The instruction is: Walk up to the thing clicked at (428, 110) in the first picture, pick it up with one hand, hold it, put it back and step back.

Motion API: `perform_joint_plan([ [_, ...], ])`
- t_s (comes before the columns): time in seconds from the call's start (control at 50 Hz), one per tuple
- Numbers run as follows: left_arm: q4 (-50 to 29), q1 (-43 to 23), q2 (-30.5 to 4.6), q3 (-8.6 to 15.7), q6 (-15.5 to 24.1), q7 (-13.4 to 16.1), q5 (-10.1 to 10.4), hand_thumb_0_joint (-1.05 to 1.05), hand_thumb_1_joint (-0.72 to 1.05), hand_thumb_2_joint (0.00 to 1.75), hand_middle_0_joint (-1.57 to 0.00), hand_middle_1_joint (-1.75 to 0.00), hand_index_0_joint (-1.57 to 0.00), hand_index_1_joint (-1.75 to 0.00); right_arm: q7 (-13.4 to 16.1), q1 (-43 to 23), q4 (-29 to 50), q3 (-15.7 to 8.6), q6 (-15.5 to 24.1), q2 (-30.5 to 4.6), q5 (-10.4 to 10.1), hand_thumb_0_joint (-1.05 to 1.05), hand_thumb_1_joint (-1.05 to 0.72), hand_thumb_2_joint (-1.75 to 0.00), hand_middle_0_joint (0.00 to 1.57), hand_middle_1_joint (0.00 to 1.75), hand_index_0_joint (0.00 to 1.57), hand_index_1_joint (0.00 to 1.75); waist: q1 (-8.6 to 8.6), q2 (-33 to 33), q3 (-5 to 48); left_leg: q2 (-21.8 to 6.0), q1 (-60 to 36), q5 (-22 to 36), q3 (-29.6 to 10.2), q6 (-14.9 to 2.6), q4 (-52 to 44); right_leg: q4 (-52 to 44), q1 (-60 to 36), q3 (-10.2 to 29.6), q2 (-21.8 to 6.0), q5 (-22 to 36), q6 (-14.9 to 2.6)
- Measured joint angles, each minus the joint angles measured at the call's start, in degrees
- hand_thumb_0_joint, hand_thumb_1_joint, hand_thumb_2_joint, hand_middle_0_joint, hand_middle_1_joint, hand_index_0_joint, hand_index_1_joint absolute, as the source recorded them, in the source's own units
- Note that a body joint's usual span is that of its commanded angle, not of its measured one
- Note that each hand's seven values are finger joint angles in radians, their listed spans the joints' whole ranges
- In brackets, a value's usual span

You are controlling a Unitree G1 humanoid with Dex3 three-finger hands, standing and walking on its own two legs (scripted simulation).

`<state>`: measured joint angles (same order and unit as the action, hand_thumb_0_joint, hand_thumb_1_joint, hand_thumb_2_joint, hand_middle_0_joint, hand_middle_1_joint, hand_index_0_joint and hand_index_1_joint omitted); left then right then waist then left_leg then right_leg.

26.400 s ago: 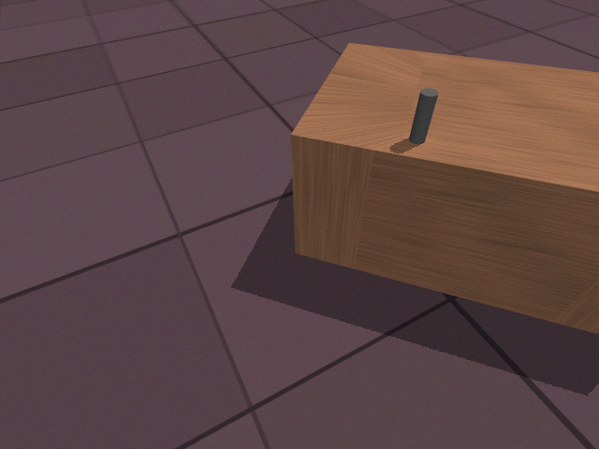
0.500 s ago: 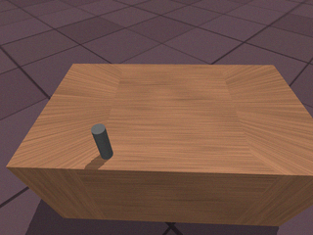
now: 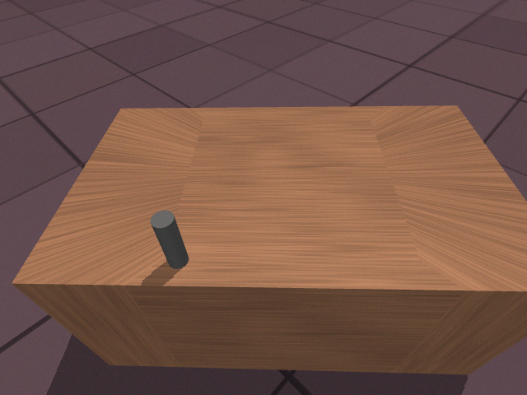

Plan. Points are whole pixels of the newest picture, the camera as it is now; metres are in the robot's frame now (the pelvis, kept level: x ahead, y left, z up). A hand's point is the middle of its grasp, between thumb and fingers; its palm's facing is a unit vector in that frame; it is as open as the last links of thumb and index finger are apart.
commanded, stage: stand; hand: left
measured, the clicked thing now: (171, 241) +0.47 +0.23 -0.10
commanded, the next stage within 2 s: step back in 1.84 s
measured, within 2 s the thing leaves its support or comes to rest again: neither
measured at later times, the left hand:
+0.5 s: hand out of the picture +0.09 +0.25 -0.16, palm faces -0.03 -0.94 -0.34, open 7.4 cm
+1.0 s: hand out of the picture +0.09 +0.25 -0.15, palm faces -0.03 -0.94 -0.34, open 7.4 cm
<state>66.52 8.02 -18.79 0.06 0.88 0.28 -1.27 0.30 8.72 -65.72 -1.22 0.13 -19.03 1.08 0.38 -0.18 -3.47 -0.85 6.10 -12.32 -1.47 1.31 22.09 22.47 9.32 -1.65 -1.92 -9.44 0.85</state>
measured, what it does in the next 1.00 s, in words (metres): stands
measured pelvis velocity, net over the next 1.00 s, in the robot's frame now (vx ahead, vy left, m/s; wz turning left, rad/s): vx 0.02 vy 0.00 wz -0.02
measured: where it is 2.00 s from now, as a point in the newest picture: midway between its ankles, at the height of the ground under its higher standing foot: outside the picture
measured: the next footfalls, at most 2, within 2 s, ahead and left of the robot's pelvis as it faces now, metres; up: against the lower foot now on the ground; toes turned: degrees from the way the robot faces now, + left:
none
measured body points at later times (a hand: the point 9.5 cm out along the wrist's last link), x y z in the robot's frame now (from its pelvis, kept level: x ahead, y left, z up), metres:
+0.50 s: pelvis +0.02 +0.00 +0.00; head +0.03 +0.00 +0.45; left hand +0.10 +0.30 -0.13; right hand +0.08 -0.30 -0.14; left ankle +0.00 +0.14 -0.74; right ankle +0.03 -0.13 -0.74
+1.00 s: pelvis +0.02 +0.00 +0.00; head +0.02 +0.00 +0.45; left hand +0.09 +0.30 -0.13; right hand +0.08 -0.30 -0.13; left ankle +0.00 +0.14 -0.74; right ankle +0.03 -0.13 -0.74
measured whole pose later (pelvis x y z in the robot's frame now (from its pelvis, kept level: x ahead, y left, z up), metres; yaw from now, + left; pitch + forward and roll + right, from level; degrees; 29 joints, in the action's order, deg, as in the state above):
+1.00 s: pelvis +0.02 +0.00 +0.00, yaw -1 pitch -3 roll +0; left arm 66.7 6.0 -19.4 0.4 0.5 -0.1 -0.7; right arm 0.3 6.8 -66.1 -0.5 0.6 -19.7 0.6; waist 0.1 -0.1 -3.0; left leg -1.0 3.0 -11.8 -0.2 1.1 17.7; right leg 18.8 7.0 -0.5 -1.8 -8.9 1.2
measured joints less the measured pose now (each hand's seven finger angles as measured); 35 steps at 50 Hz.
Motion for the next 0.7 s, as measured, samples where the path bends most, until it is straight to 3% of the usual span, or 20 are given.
perform_joint_plan([
  [0.7,0.32,-2.96,-0.22,0.3,-0.11,-0.25,0.61,0.0,0.9,0.9,-0.2,-0.3,-0.2,-0.3,0.28,-2.43,-0.26,0.71,0.66,-0.58,-0.36,0.0,-0.91,-0.9,0.2,0.3,0.21,0.3,-0.24,0.04,0.59,-0.16,-2.96,-0.08,1.03,-0.18,-3.9,-3.17,-2.24,0.87,0.18,-0.1,0.37],
])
